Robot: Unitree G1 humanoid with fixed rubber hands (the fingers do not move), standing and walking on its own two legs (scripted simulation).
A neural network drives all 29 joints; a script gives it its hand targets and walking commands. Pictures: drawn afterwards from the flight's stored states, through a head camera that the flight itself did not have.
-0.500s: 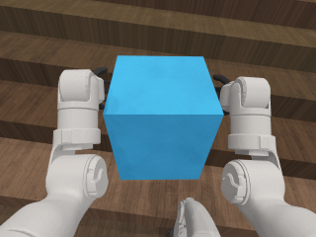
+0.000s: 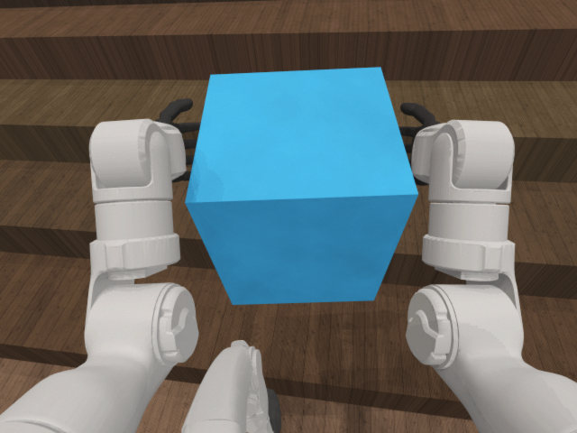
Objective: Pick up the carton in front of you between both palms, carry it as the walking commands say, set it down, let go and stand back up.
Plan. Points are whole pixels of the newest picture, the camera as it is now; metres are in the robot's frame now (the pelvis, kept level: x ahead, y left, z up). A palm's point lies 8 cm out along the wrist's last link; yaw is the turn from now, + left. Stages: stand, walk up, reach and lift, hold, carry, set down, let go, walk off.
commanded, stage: carry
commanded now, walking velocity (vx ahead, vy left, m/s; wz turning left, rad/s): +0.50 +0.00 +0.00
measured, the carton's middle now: (299, 197) +0.39 -0.01 +0.13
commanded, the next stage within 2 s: none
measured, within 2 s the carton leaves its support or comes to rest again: neither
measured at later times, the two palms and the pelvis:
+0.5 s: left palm out of the picture +0.69 +0.12 +0.37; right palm out of the picture +0.67 -0.18 +0.38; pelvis +0.30 -0.03 +0.16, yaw -1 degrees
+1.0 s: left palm out of the picture +0.97 +0.12 +0.54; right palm out of the picture +0.97 -0.18 +0.52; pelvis +0.59 -0.02 +0.32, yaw +0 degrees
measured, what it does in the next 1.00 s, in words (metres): climbs: right foot 0.16 m higher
